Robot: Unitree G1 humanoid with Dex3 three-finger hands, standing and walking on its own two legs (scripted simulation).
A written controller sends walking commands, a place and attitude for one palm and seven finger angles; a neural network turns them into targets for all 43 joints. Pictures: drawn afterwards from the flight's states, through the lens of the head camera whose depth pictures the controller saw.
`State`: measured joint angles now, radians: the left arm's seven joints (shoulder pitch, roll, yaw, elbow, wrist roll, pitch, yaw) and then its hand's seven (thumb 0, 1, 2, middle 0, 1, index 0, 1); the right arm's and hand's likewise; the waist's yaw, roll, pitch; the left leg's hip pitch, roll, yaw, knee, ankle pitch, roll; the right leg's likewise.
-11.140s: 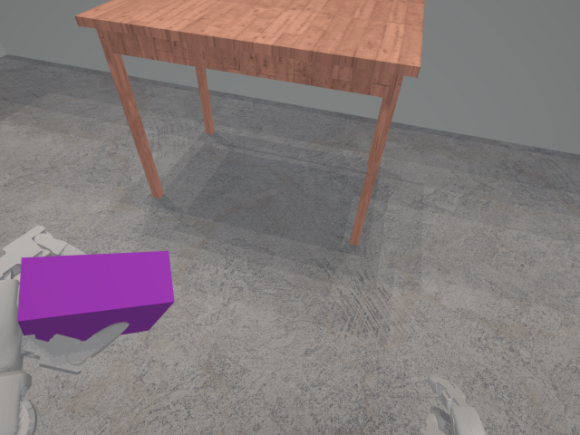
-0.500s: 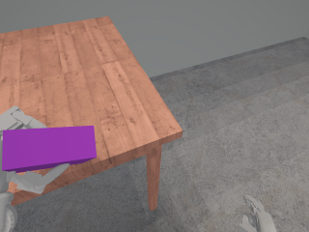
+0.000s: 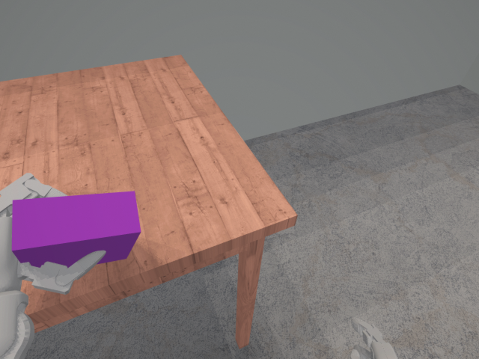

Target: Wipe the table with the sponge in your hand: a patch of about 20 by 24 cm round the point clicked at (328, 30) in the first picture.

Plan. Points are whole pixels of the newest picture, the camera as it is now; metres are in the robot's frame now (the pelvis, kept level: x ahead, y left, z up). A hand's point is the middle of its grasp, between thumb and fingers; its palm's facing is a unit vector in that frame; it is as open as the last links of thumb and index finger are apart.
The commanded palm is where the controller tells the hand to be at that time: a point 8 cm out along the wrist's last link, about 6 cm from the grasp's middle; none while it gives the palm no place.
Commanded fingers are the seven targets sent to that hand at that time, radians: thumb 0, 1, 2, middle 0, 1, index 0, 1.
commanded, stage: come to a stop and stand still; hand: left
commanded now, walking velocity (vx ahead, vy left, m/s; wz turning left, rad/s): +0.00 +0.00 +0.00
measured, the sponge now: (98, 232) +0.23 +0.21 +0.16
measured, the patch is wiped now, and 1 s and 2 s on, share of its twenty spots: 0.00 0.00 0.00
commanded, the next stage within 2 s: look again from close up in 0.42 s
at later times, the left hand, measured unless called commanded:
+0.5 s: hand (28, 183) +0.26 +0.29 +0.21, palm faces +0.48 -0.77 -0.42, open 9.4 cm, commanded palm +0.16 +0.28 +0.18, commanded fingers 0.00 0.10 1.30 -1.20 -1.60 -1.20 -1.60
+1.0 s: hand (34, 210) +0.25 +0.30 +0.17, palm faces +0.34 -0.88 -0.33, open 9.4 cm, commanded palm +0.18 +0.33 +0.18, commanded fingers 0.00 0.10 1.30 -1.20 -1.60 -1.20 -1.60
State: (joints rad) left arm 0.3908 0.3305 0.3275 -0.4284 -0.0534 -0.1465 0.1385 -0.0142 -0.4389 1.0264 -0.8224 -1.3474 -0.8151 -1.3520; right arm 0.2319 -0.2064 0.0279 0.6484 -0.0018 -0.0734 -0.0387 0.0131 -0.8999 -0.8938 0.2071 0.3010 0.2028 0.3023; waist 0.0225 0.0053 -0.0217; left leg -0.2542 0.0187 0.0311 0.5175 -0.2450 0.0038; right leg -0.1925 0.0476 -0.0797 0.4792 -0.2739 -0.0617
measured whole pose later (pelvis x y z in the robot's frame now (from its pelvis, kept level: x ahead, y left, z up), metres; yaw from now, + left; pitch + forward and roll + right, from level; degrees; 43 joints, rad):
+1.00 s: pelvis +0.01 +0.06 +0.00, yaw -3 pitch +0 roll -1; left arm 0.37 0.37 0.36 -0.47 -0.05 -0.22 0.09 -0.02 -0.43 1.03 -0.81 -1.36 -0.80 -1.36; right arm 0.18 -0.17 0.03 0.56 0.00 -0.11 -0.02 0.01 -0.90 -0.89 0.21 0.30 0.20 0.30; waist 0.02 -0.05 0.04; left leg -0.23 -0.04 0.11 0.46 -0.24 0.09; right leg -0.19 -0.02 -0.01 0.44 -0.25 0.02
